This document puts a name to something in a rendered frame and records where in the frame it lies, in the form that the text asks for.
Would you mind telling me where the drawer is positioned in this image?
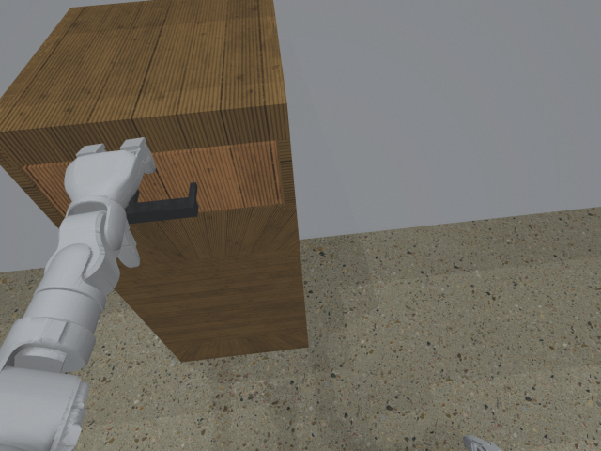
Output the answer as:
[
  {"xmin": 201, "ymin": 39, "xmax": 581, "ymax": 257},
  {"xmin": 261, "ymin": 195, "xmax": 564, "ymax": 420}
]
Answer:
[{"xmin": 22, "ymin": 140, "xmax": 283, "ymax": 218}]

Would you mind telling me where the cabinet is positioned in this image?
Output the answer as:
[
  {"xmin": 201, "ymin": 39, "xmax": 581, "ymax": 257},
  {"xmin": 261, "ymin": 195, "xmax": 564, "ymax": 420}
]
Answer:
[{"xmin": 0, "ymin": 0, "xmax": 309, "ymax": 363}]

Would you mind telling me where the handle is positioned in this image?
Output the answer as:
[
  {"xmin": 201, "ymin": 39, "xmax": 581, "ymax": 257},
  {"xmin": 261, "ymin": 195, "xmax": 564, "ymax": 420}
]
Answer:
[{"xmin": 125, "ymin": 182, "xmax": 199, "ymax": 224}]

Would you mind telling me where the left robot forearm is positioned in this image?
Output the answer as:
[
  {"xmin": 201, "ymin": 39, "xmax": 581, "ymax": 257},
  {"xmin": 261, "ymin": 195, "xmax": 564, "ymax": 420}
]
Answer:
[{"xmin": 0, "ymin": 195, "xmax": 127, "ymax": 373}]

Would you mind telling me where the left robot hand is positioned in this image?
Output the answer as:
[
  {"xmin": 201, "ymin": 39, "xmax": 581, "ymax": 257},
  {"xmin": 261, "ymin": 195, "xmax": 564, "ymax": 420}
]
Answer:
[{"xmin": 64, "ymin": 137, "xmax": 156, "ymax": 268}]

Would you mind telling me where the robot left upper arm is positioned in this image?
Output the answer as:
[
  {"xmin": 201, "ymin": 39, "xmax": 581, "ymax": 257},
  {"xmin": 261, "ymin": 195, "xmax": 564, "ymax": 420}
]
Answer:
[{"xmin": 0, "ymin": 366, "xmax": 89, "ymax": 451}]

